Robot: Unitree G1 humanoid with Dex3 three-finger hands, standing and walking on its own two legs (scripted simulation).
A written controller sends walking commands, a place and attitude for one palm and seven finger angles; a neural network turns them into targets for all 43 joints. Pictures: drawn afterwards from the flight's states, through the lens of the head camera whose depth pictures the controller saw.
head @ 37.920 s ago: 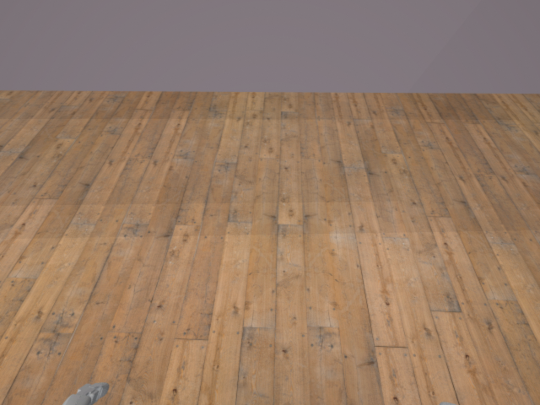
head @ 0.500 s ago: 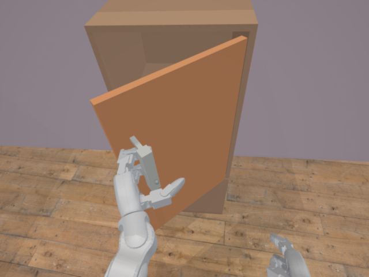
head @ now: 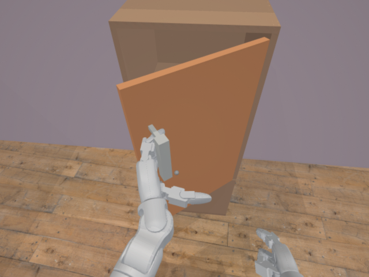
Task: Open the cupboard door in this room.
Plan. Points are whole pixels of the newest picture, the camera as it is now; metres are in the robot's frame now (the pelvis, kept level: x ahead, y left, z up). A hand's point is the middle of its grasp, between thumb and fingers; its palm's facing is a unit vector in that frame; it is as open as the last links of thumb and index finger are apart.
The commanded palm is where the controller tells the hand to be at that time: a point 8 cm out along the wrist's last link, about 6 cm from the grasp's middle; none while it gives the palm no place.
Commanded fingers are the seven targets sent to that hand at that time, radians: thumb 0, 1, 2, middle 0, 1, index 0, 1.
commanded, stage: slide the hand sideways off the handle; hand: left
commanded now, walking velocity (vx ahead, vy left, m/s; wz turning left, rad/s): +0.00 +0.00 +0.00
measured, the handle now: (159, 152) +0.36 +0.09 +0.09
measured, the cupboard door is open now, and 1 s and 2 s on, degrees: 38 46 46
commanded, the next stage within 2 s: draw the hand back to the body in 1.20 s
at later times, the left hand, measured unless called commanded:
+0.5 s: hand (182, 197) +0.25 +0.03 +0.09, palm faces -0.12 -0.99 -0.01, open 16.3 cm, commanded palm +0.22 +0.09 +0.08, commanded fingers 0.00 -0.50 0.30 -0.15 -0.30 -0.15 -0.30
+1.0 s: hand (155, 217) +0.22 +0.07 +0.08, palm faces -0.08 -1.00 -0.03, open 16.2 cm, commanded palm +0.18 +0.14 +0.08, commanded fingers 0.00 -0.50 0.30 -0.15 -0.30 -0.15 -0.30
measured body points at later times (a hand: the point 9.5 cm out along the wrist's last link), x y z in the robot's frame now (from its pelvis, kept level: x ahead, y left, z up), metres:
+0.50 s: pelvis +0.00 +0.00 +0.00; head +0.01 -0.02 +0.45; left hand +0.26 +0.08 +0.09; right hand +0.18 -0.21 -0.08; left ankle -0.02 +0.11 -0.71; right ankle +0.06 -0.11 -0.71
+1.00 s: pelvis +0.02 -0.02 -0.01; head +0.04 -0.04 +0.44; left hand +0.21 +0.13 +0.09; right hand +0.21 -0.23 -0.08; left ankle -0.02 +0.11 -0.71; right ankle +0.06 -0.12 -0.71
